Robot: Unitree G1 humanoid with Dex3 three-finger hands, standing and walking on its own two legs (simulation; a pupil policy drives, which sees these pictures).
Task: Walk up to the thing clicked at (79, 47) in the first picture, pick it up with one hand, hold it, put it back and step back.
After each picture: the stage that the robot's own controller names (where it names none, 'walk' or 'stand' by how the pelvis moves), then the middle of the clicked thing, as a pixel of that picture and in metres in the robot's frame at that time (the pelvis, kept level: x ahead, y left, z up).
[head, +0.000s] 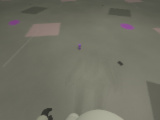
stand; (79, 46) +1.57 +0.30 -0.72
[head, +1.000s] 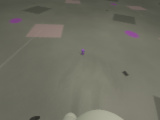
walk; (83, 51) +1.44 +0.15 -0.71
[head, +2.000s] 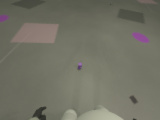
walk; (80, 66) +0.88 +0.14 -0.71
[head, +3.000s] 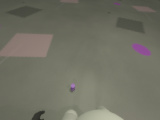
walk; (73, 87) +0.53 +0.19 -0.71
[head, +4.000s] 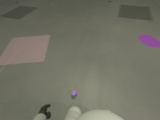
stand; (74, 93) +0.36 +0.22 -0.70
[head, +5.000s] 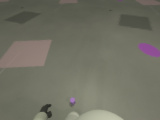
stand; (72, 101) +0.32 +0.21 -0.70
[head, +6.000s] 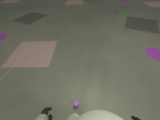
stand; (76, 104) +0.30 +0.17 -0.72
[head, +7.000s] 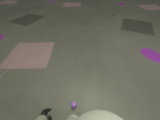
stand; (74, 105) +0.30 +0.19 -0.73
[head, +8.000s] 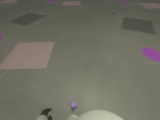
stand; (74, 105) +0.29 +0.19 -0.73
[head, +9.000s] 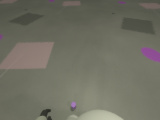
stand; (73, 105) +0.29 +0.19 -0.73
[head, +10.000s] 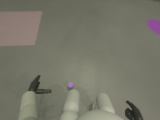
go down; (70, 85) +0.32 +0.19 -0.57
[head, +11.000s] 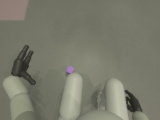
go down; (70, 70) +0.38 +0.20 -0.33
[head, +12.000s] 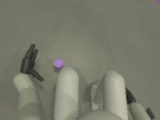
close in; (58, 64) +0.37 +0.22 -0.25
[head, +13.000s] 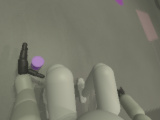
close; (37, 63) +0.37 +0.23 -0.22
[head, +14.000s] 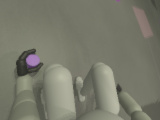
close; (33, 62) +0.37 +0.25 -0.21
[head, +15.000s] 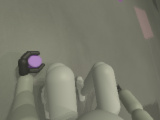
lift; (34, 62) +0.36 +0.24 -0.21
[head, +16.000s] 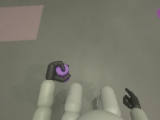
lift; (63, 73) +0.31 +0.19 +0.00
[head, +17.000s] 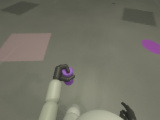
hold; (68, 76) +0.31 +0.17 +0.00
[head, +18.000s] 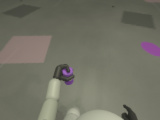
hold; (68, 76) +0.32 +0.17 +0.00
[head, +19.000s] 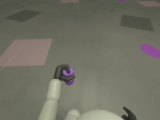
hold; (68, 76) +0.32 +0.17 +0.01
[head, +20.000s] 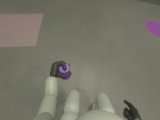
crouch; (65, 72) +0.34 +0.18 -0.06
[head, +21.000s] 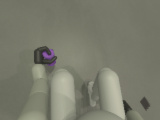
lower; (49, 58) +0.41 +0.23 -0.16
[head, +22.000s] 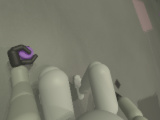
lower; (26, 56) +0.41 +0.26 -0.22
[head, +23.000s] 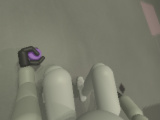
lower; (34, 57) +0.39 +0.25 -0.21
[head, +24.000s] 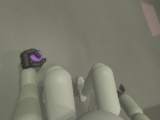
lower; (36, 59) +0.38 +0.24 -0.22
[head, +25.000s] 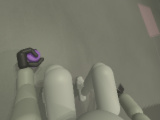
lower; (33, 59) +0.39 +0.25 -0.21
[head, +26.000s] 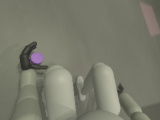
open; (36, 60) +0.37 +0.24 -0.22
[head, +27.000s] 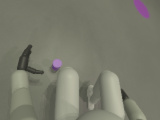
stand; (56, 65) +0.37 +0.22 -0.26
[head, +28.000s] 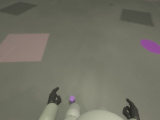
stand; (72, 99) +0.31 +0.17 -0.63
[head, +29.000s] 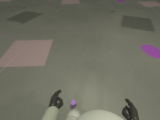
stand; (73, 103) +0.31 +0.18 -0.67
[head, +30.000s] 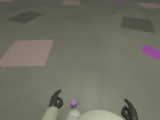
stand; (74, 103) +0.32 +0.17 -0.67
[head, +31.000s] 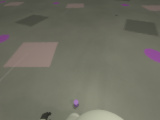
walk; (76, 103) +0.33 +0.18 -0.72
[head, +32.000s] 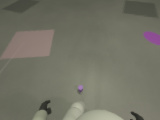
walk; (80, 88) +0.41 +0.13 -0.70
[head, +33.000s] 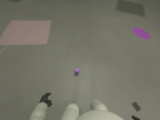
walk; (77, 71) +0.67 +0.14 -0.70
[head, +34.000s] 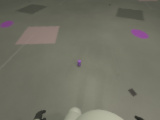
stand; (79, 63) +0.97 +0.24 -0.70
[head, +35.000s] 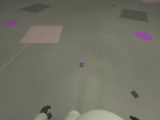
stand; (82, 63) +0.99 +0.18 -0.72
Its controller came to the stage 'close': yes
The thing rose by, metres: 0.72
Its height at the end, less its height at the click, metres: +0.00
